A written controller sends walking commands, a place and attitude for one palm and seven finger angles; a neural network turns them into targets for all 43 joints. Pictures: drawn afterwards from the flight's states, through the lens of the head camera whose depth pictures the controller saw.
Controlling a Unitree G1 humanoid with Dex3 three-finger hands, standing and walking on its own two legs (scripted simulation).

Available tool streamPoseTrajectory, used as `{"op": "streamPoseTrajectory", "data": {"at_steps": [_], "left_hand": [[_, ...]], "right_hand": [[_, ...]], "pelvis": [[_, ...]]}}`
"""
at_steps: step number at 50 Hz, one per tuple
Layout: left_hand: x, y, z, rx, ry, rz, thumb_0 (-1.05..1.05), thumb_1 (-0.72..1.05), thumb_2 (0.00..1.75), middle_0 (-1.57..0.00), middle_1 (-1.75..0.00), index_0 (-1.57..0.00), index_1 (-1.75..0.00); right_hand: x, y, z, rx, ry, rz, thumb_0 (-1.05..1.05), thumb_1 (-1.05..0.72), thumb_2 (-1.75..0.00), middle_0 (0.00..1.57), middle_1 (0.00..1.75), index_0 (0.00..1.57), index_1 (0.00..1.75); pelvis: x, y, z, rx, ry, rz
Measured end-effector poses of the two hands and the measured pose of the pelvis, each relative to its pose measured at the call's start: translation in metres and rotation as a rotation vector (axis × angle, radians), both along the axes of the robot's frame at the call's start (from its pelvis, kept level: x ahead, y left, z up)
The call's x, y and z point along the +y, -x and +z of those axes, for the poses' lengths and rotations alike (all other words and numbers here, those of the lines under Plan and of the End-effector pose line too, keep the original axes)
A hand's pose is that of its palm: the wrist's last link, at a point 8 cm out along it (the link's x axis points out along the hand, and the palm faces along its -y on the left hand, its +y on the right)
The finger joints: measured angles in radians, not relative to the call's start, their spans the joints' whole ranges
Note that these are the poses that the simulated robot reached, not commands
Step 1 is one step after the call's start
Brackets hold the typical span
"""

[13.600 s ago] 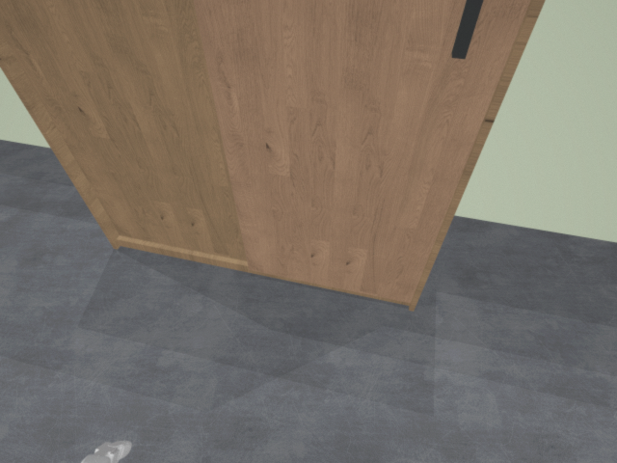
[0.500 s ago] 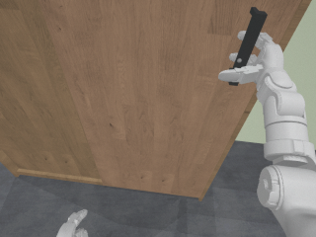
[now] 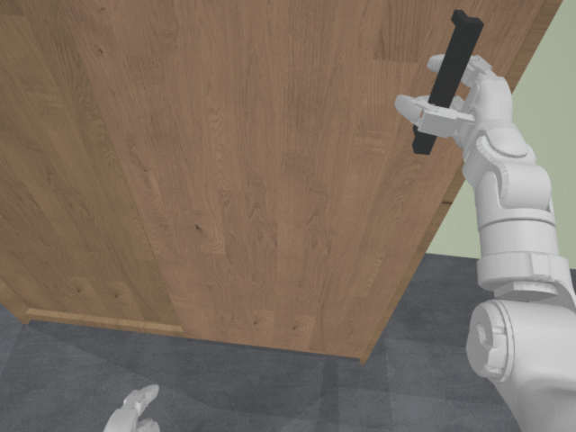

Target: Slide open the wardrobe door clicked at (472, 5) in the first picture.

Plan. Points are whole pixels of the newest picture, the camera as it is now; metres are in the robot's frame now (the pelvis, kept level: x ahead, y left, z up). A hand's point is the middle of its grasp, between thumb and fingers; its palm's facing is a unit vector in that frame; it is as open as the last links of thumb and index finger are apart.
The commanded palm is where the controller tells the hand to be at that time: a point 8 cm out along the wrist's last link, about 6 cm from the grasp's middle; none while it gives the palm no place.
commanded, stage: grip the handle and tug to test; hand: right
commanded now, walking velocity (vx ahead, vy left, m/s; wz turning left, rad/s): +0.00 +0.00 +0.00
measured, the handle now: (439, 86) +0.51 -0.16 +0.27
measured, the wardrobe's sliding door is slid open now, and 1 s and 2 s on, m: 0.00 0.00 0.00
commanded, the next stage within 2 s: tug the door sideways, standing still in 0.94 s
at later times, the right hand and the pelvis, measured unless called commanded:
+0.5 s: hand (429, 107) +0.45 -0.13 +0.27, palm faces +0.07 +1.00 -0.01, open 6.0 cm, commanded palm +0.41 -0.18 +0.26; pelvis +0.01 +0.00 +0.00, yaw +0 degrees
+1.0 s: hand (428, 109) +0.45 -0.13 +0.26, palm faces +0.05 +1.00 -0.01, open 6.3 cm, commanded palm +0.39 -0.18 +0.26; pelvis +0.03 +0.00 +0.00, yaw +3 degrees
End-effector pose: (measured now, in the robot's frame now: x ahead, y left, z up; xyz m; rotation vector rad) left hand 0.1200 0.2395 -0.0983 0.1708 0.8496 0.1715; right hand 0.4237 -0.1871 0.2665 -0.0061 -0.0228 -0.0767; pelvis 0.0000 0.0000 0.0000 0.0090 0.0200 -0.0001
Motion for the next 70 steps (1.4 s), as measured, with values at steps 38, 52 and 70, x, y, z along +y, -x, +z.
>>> {"op": "streamPoseTrajectory", "data": {"at_steps": [38,52,70], "left_hand": [[0.002,-0.024,0.006,-0.041,0.025,0.015,0.02,0.9,0.9,-0.21,-0.3,-0.21,-0.3],[-0.001,-0.067,0.014,-0.082,0.052,0.01,0.02,0.9,0.9,-0.2,-0.3,-0.2,-0.3],[-0.024,-0.124,0.013,-0.083,0.033,-0.157,0.02,0.91,0.9,-0.2,-0.3,-0.2,-0.3]], "right_hand": [[0.003,-0.001,-0.001,-0.022,0.005,0.009,0.0,-0.75,-0.79,0.3,1.36,0.26,1.32],[0.003,0.0,-0.003,-0.048,0.012,0.023,-0.01,-0.76,-0.78,0.28,1.36,0.22,1.26],[0.005,-0.01,0.001,0.013,0.013,-0.029,0.0,-0.71,-0.85,0.4,1.39,0.37,1.39]], "pelvis": [[0.001,-0.013,0.001,0.004,0.0,0.022],[0.001,-0.04,0.003,0.022,0.007,0.051],[0.007,-0.05,0.002,0.028,0.001,-0.051]]}}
